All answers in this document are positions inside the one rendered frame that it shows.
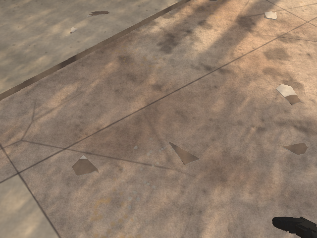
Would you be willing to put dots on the robot right hand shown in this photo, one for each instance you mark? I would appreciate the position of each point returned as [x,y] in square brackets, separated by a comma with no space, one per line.
[301,226]

